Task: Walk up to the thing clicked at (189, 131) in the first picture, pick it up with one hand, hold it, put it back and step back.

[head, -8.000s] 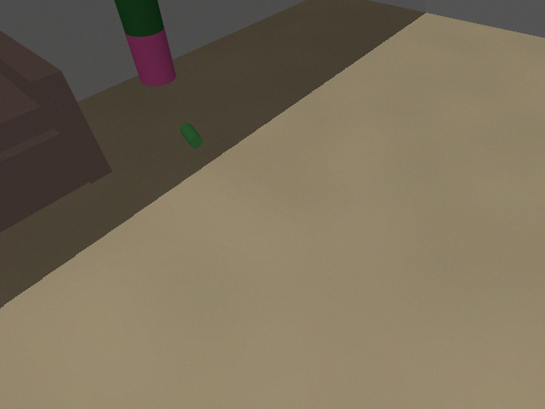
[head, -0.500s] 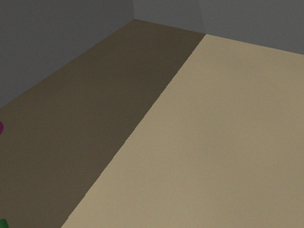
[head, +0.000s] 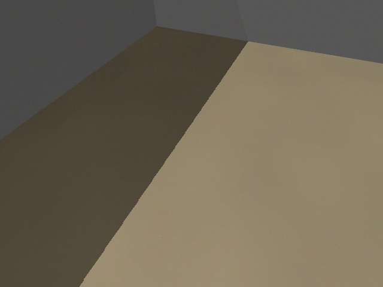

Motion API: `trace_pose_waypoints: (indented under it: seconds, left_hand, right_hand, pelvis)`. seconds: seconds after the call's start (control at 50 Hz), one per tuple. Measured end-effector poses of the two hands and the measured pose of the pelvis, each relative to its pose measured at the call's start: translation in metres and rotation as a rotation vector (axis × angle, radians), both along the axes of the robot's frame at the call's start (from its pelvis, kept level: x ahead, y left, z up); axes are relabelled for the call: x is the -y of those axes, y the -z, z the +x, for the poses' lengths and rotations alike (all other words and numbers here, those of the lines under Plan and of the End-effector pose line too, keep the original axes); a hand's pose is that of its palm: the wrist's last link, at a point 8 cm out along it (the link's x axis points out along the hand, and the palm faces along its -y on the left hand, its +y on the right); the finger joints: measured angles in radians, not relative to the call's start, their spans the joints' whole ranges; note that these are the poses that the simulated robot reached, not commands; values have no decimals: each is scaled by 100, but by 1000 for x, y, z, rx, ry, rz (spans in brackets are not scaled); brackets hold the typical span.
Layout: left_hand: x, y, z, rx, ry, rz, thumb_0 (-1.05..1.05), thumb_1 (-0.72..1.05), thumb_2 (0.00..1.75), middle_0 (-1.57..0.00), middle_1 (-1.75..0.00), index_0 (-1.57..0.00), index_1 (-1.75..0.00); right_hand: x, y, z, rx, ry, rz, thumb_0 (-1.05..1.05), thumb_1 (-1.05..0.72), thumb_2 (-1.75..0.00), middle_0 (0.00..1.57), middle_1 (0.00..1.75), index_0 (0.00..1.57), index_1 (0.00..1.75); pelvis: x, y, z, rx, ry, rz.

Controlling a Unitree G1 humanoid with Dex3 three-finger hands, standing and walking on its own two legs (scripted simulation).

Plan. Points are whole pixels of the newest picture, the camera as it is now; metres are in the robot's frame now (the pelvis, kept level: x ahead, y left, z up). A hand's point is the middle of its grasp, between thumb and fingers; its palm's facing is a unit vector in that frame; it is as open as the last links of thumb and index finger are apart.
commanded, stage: walk up
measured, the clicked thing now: out of the picture +0.18 +0.91 -0.73
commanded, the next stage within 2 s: none
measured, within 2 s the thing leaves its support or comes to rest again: neither
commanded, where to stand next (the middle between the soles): +1.36 +0.09 m, yaw +3 degrees
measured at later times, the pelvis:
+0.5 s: pelvis +0.23 +0.01 -0.01, yaw +5 degrees
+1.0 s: pelvis +0.50 -0.04 +0.00, yaw +5 degrees
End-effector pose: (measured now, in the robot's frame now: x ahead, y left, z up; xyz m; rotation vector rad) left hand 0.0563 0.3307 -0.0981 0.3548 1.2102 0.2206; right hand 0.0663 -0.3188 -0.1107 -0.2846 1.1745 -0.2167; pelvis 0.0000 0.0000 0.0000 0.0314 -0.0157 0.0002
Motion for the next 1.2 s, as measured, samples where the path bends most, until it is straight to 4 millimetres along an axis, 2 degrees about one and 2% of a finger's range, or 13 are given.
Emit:
trace_pose_waypoints:
  seconds: [0.06, 0.12, 0.22, 0.34, 0.44, 0.54, 0.7, 0.78, 0.84, 0.9, 1.02, 1.1, 1.2]
  left_hand:
    - [3, -10, 3, 58, -23, 37, 1, 90, 90, -21, -30, -21, -30]
    - [6, -21, -6, 37, -73, 61, 1, 90, 90, -21, -30, -21, -30]
    - [9, -23, -6, -47, -134, 72, 1, 90, 90, -21, -30, -21, -30]
    - [10, 4, 32, -88, -175, 33, 1, 90, 90, -21, -30, -21, -30]
    - [10, 31, 93, -113, -191, -19, 1, 90, 90, -21, -30, -21, -30]
    - [16, 21, 190, -11, -97, -69, 1, 90, 90, -21, -30, -21, -29]
    - [16, -3, 335, 104, 32, -49, 1, 90, 90, -21, -30, -21, -30]
    - [21, -9, 399, 129, 42, -6, 1, 90, 90, -21, -30, -21, -30]
    - [26, -7, 441, 166, 25, 38, 1, 90, 90, -21, -30, -21, -30]
    - [38, -13, 464, 198, -3, 44, 1, 90, 90, -20, -30, -21, -29]
    - [50, -24, 483, 128, -49, 23, 1, 90, 90, -21, -30, -21, -30]
    - [46, -20, 497, 81, -79, 7, 1, 90, 90, -21, -30, -21, -30]
    - [28, -2, 523, 33, -119, -11, 1, 90, 90, -21, -30, -21, -30]
  right_hand:
    - [21, 4, 11, -53, 0, -25, 0, -90, -90, 20, 30, 20, 30]
    - [27, -2, 40, -58, -30, -23, 1, -90, -90, 20, 30, 20, 30]
    - [26, -4, 106, -14, -103, -7, 1, -90, -90, 20, 30, 20, 30]
    - [-3, 5, 206, 5, -203, 7, 1, -90, -90, 20, 30, 19, 30]
    - [-39, 5, 294, 119, -251, 16, 0, -90, -90, 20, 30, 20, 30]
    - [-48, -14, 330, 183, -192, 28, 0, -90, -90, 20, 30, 20, 30]
    - [-12, -18, 355, 110, -126, -2, 0, -90, -90, 21, 30, 20, 30]
    - [17, -3, 377, 47, -83, -9, 0, -90, -90, 20, 30, 20, 30]
    - [39, 18, 404, -1, -73, -19, 0, -90, -90, 20, 30, 20, 30]
    - [43, 22, 441, -35, -92, -15, 1, -90, -90, 20, 30, 20, 30]
    - [31, 6, 527, 16, -147, 24, 1, -90, -90, 20, 30, 20, 30]
    - [21, -4, 579, 21, -187, 25, 0, -90, -90, 20, 30, 20, 30]
    - [3, -9, 651, 24, -231, 1, 0, -90, -90, 20, 30, 20, 30]
  pelvis:
    - [12, 2, 18, 2, -21, -13]
    - [16, -6, 39, 9, -29, -19]
    - [18, -6, 78, 17, -60, -41]
    - [12, 9, 140, 19, -95, -57]
    - [-4, 20, 198, 18, -93, -13]
    - [-9, 5, 248, 21, -77, -12]
    - [2, -3, 334, 25, -56, 5]
    - [17, 5, 386, 24, -58, 10]
    - [31, 19, 426, 29, -66, -12]
    - [38, 16, 454, 38, -76, -14]
    - [39, -3, 509, 29, -84, -29]
    - [34, -7, 548, 19, -94, -43]
    - [19, 0, 600, 18, -107, -67]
